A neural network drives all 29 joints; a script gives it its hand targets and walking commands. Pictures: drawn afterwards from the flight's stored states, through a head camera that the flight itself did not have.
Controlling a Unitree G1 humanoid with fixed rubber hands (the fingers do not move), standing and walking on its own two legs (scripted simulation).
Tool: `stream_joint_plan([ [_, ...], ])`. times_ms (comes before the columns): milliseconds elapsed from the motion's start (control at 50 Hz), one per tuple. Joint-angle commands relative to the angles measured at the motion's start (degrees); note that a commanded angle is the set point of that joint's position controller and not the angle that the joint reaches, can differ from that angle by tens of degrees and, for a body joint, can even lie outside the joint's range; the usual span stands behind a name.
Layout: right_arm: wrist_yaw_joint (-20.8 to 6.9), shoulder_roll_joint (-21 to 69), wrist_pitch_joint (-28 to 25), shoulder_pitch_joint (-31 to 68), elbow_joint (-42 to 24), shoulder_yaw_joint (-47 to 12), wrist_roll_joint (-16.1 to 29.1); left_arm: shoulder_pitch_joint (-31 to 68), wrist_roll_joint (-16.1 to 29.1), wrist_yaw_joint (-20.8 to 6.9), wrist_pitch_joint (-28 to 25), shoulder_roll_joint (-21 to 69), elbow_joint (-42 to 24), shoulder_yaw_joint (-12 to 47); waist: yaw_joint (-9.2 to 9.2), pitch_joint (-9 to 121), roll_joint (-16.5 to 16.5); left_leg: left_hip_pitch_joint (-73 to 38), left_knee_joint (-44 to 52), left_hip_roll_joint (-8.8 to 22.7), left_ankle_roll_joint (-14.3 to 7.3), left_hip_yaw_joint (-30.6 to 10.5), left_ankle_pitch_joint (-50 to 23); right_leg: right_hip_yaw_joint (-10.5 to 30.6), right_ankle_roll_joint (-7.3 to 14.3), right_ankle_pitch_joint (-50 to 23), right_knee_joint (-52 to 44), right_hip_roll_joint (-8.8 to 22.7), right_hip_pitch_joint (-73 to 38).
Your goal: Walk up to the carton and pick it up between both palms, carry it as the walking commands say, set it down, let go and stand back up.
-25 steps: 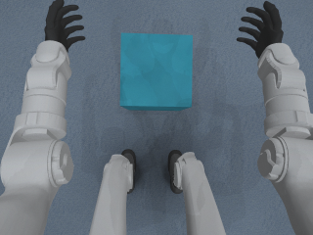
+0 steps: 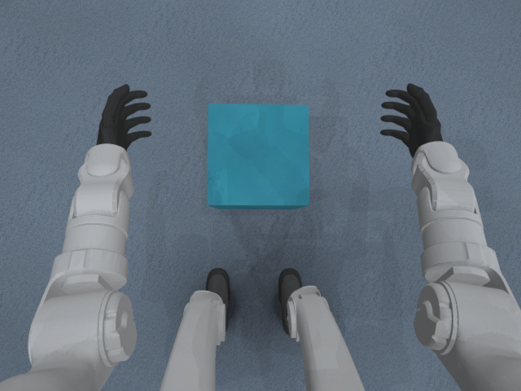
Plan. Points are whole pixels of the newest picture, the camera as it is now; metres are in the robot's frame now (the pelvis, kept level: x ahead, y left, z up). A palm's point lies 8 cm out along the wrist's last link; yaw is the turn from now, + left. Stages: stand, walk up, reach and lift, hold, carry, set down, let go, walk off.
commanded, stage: let go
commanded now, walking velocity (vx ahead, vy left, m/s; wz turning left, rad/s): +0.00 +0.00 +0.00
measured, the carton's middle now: (257, 164) +0.50 -0.02 -0.55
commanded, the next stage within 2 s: stand in 1.06 s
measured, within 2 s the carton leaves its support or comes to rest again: neither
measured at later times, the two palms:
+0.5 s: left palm (37, 294) +0.28 +0.23 +0.00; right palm (479, 280) +0.27 -0.23 +0.00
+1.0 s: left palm (6, 362) +0.23 +0.23 +0.03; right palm (498, 334) +0.23 -0.23 +0.03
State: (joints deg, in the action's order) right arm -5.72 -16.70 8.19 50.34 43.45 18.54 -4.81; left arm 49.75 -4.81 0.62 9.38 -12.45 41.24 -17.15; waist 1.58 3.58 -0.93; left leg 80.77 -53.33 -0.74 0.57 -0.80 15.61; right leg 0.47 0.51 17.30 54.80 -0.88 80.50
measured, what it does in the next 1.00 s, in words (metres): rises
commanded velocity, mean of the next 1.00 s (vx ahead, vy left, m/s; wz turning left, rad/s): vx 0.00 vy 0.00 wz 0.00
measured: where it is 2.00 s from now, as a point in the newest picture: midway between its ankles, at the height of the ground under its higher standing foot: (255, 313)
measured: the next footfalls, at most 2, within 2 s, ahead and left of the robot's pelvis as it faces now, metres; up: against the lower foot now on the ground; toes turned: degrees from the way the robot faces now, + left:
none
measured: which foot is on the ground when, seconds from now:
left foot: down 0.00-1.00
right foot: down 0.00-1.00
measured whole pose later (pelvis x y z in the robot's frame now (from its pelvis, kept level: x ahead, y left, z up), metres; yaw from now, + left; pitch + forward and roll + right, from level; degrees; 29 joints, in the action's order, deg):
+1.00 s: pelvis +0.06 +0.00 +0.09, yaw -1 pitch -7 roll +0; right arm -4.2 -11.7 8.9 -11.9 23.5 2.7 -1.5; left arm -12.5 -0.7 -4.4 9.0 -11.6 23.4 -2.6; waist -0.1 -7.6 0.2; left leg 3.1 -24.9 -0.9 -0.3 -0.6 15.1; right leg 1.1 0.2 16.5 25.8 -0.3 2.7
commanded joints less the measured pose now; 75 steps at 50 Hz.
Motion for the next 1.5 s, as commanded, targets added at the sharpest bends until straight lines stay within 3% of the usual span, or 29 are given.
stream_joint_plan([
  [0,0.06,-7.94,-0.8,-2.33,-12.7,-1.08,-0.07,-2.36,0.52,-0.13,-1.2,-7.45,-13.23,1.04,1.06,65.08,2.03,-37.12,1.82,-3.43,1.0,0.85,-28.62,0.39,-1.41,-39.94,-2.09,-1.62,-45.49],
  [80,-0.43,-6.82,-1.5,-9.57,-16.96,-3.72,2.86,-10.63,1.79,-1.12,-1.99,-5.52,-17.24,3.28,0.32,55.13,1.67,-39.38,5.77,-3.18,0.59,0.33,-24.92,1.16,-1.37,-34.82,-6.49,-1.41,-46.98],
  [300,0.08,-2.18,-6.75,-34.83,-13.44,-8.18,4.54,-33.59,3.1,-2.4,-7.1,-2.89,-13.22,7.63,-0.61,26.55,1.37,-49.35,17.01,-1.83,1.1,-0.62,-13.45,1.2,-0.93,-20.27,-18.39,-0.57,-53.8],
  [460,1.64,-1.49,-8.81,-51.77,-19.48,-11.76,5.04,-50.26,3.59,-2.67,-9.48,-3.53,-17.86,10.8,-0.68,16.32,0.54,-62.8,23.37,-1.34,1.28,-0.8,-15.09,0.56,-0.78,-18.83,-24.99,-0.97,-62.37],
  [600,1.51,-1.53,-7.57,-60.12,-24.02,-13.73,5.1,-60.25,4.18,-3.33,-8.5,-4.43,-22.39,12.61,-1.17,3.93,0.35,-72.79,30.72,-1.24,0.9,-0.79,-14.08,-0.22,-0.83,-15.3,-31.87,-1.33,-70.75],
  [720,1.01,-0.48,-3.98,-59.67,-24.44,-14.36,4.62,-58.98,5.14,-4.59,-5.12,-4.62,-22.67,13.95,-1.75,-5.17,0.34,-74.05,33.09,-1.01,1.08,0.31,-5.68,-0.59,-0.63,-6.67,-34.31,-1.07,-71.58],
  [800,1.06,-0.93,-1.71,-59.76,-24.24,-14.1,3.59,-59.36,4.82,-5.03,-2.86,-4.59,-22.53,13.32,-1.66,-8.47,0.91,-75.47,33.18,-1.18,0.64,0.59,-4.23,-0.36,-0.69,-4.11,-34.47,-0.92,-72.12],
  [1040,2.39,0.17,1.21,-60.27,-25.78,-14.07,3.38,-61.97,3.37,-4.03,-1.43,-4.55,-22.66,13.28,-2.09,-5.55,1.65,-78.93,30.21,-1.91,-0.47,-0.1,-13.45,0.66,-1.4,-13.39,-31.62,-1.47,-74.91],
  [1060,5.19,-8.39,-2.15,-58.11,-18.33,-12.94,3.11,-59.69,2.9,-0.94,-3.8,-13.07,-15.28,10.92,-2.53,-4.82,1.27,-70.18,28.34,2.63,1.06,-0.8,-11.33,1.06,-2.84,-10.86,-31.69,2.55,-69.35],
  [1140,6.02,-6.94,-5.88,-58.94,-13.91,-13.92,2.65,-59.69,2.18,0.12,-6.93,-11.42,-12.21,12.43,-1.71,-3.43,0.97,-70.02,28.93,3.33,0.27,-2.78,-5.33,3.81,-1.9,-6.24,-32.72,3.32,-68.4],
  [1260,5.99,-8.72,-7.35,-58.37,-9.33,-14.29,2.54,-59.44,2.46,-0.07,-8.34,-12.82,-7.24,12.72,-1.8,0.6,0.94,-72.48,27.61,4.19,-0.12,-3.11,-16.4,3.69,-1.8,-17.32,-31.07,4.02,-70.83],
  [1480,6.96,-11.63,-8.49,-58.24,-3.64,-14.33,2.7,-58.89,2.43,0.73,-9.41,-15.45,-1.63,13.23,-1.45,-0.06,0.73,-73.62,28.75,5.31,-0.64,-4.59,-19.59,4.23,-1.22,-19.9,-31.57,4.95,-72.19],
])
